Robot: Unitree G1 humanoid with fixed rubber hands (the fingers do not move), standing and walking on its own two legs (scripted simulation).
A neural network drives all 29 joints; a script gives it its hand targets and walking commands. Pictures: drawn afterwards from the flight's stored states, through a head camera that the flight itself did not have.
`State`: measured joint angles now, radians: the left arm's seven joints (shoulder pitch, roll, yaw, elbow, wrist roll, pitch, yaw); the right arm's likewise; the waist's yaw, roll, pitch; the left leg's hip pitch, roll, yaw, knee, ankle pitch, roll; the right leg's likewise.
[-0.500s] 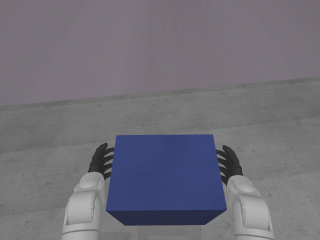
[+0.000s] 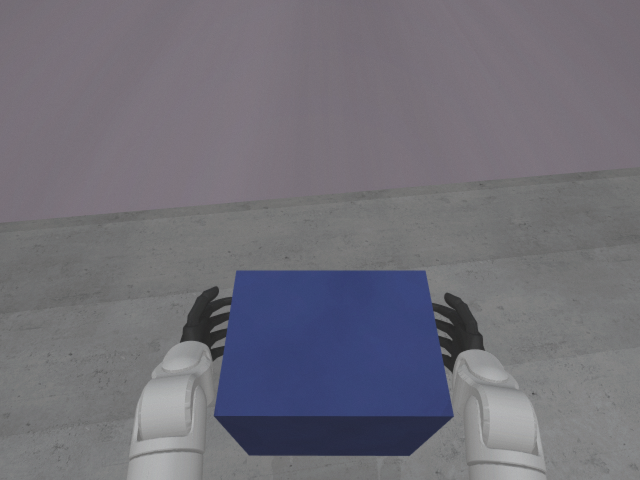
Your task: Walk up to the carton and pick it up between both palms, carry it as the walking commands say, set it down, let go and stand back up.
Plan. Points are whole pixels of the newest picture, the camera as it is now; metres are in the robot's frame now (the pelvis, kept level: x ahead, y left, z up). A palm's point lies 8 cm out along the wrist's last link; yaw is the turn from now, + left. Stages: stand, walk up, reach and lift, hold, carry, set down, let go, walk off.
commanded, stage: carry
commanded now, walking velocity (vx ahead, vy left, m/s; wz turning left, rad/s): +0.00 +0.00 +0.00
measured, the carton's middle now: (329, 370) +0.27 +0.00 -0.02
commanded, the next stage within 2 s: none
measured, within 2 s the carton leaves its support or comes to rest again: neither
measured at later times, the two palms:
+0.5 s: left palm (192, 355) +0.26 +0.17 +0.04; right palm (460, 362) +0.25 -0.15 +0.04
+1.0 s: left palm (189, 356) +0.25 +0.17 +0.05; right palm (463, 364) +0.25 -0.15 +0.04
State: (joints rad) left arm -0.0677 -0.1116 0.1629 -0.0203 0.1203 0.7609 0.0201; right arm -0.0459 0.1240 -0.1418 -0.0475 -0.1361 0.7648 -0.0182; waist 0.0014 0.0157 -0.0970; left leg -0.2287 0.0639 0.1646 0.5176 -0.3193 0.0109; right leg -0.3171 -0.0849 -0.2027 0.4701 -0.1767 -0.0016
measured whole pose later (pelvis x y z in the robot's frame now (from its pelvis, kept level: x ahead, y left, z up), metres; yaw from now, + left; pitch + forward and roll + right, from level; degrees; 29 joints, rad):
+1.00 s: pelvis -0.01 +0.01 +0.00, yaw +0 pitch +1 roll +0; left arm -0.07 -0.12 0.17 -0.06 0.12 0.78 0.02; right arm -0.05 0.13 -0.15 -0.08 -0.13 0.79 -0.01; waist 0.00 0.02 -0.08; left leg -0.25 0.05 0.17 0.53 -0.31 0.02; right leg -0.34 -0.10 -0.19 0.49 -0.16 0.01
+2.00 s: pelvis -0.02 +0.01 -0.01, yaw +2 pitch +3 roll -1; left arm 0.02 -0.13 0.11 -0.47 0.02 0.99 0.07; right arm 0.05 0.13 -0.11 -0.51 -0.03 1.01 -0.06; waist -0.01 0.04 -0.07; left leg -0.35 0.05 0.13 0.67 -0.36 0.02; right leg -0.40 -0.13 -0.21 0.57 -0.20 0.02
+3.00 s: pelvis -0.16 +0.22 -0.02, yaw +32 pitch +4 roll +0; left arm 0.06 -0.13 0.13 -0.54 0.03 1.14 0.08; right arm 0.06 0.13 -0.09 -0.54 -0.03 1.13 -0.08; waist 0.02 -0.04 -0.02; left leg -0.47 -0.02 0.09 0.64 -0.24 0.06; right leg -0.54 -0.19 -0.07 1.14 -0.58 0.09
